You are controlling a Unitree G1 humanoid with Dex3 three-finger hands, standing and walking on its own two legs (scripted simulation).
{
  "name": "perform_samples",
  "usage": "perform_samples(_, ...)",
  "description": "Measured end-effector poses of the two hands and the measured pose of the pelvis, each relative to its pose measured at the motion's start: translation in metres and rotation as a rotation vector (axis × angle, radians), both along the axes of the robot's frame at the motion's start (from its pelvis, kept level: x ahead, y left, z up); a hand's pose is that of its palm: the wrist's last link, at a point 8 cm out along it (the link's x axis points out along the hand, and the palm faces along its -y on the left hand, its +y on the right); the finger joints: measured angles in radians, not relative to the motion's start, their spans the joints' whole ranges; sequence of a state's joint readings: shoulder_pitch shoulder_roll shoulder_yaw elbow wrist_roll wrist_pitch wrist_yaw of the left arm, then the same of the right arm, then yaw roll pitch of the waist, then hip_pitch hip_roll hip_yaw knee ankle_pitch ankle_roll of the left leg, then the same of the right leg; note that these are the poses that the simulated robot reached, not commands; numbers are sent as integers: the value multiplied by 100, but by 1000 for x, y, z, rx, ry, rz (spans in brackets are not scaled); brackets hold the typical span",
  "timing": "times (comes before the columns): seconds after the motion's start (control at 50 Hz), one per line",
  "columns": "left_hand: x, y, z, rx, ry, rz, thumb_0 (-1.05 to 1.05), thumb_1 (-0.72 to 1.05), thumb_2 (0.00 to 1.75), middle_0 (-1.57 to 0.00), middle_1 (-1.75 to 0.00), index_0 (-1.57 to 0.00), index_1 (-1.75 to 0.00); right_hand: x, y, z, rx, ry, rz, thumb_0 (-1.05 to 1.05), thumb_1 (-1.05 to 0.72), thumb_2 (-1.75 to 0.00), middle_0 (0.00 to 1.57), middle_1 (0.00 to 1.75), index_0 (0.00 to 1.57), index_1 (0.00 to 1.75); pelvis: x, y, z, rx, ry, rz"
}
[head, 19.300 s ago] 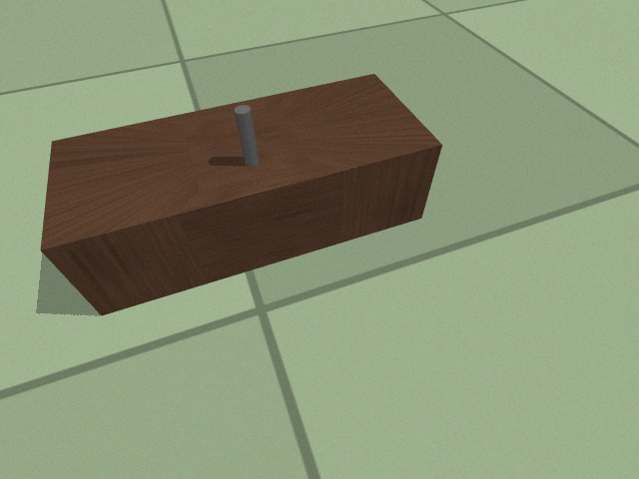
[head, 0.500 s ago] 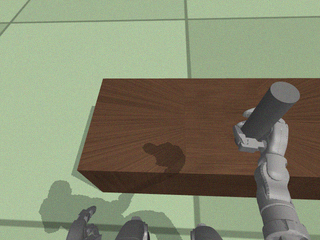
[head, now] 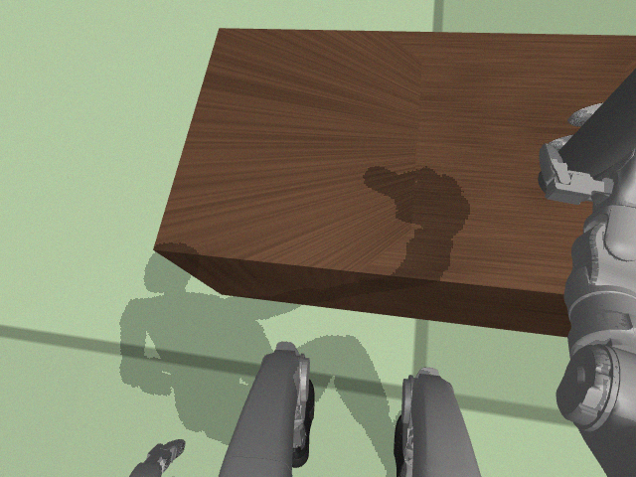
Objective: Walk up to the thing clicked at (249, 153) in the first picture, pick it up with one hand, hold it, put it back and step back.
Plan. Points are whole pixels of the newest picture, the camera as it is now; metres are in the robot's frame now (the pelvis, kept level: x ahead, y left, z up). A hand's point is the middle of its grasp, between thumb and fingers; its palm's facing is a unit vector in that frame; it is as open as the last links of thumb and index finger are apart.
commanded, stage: crouch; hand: right
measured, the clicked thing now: (610, 134) +0.48 -0.24 +0.07
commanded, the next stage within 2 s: lower in 0.62 s
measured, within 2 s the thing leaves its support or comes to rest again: neither
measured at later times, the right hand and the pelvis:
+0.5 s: hand (561, 157) +0.52 -0.24 -0.04, palm faces +0.31 +0.95 -0.01, open 7.2 cm; pelvis -0.02 +0.00 -0.07, yaw +1 degrees
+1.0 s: hand (549, 167) +0.54 -0.25 -0.09, palm faces +0.31 +0.95 -0.01, open 7.2 cm; pelvis -0.03 -0.01 -0.11, yaw +1 degrees
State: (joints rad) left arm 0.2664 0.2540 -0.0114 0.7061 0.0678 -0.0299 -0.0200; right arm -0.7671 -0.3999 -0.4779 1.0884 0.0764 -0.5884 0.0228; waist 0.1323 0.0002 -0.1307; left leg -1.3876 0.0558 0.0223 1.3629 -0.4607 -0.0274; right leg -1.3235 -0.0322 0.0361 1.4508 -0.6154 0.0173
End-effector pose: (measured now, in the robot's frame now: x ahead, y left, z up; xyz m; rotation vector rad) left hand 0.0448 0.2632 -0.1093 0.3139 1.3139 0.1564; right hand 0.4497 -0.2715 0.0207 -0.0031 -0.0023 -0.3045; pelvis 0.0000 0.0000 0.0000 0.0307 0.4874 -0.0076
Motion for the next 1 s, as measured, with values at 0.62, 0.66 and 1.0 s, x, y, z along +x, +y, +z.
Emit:
perform_samples(0.62, -35, 9, -66, 62, 100, 1, 0, 88, 92, -22, -31, -21, -31, 43, -21, -68, -6, 13, -16, -1, 10, -119, 86, 120, 88, 122, -22, -4, -75, 25, 114, -1)
perform_samples(0.66, -37, 9, -68, 64, 107, 4, 0, 88, 92, -22, -31, -21, -31, 45, -21, -71, -4, 16, -16, -1, 10, -119, 86, 121, 88, 122, -23, -4, -77, 26, 117, -1)
perform_samples(1.0, -45, 10, -95, 76, 152, -3, 0, 87, 92, -22, -31, -21, -31, 53, -26, -111, 1, 22, -14, -1, 10, -119, 85, 122, 87, 123, -25, -7, -109, 34, 151, -5)
